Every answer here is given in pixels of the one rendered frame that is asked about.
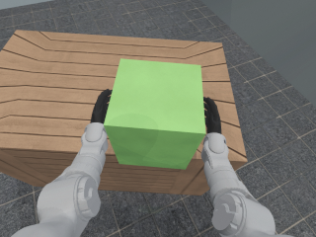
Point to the left robot forearm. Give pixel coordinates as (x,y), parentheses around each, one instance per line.
(91,157)

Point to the robot left upper arm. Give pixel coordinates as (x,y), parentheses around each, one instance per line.
(64,208)

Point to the robot right upper arm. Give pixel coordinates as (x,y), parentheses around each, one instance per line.
(238,216)

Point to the robot right hand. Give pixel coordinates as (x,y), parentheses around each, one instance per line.
(212,120)

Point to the pedestal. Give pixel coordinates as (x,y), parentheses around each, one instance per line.
(50,83)

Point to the robot left hand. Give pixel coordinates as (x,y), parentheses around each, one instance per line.
(101,107)

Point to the right robot forearm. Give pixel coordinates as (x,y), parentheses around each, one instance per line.
(220,175)

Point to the carton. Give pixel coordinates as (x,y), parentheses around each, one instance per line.
(155,116)

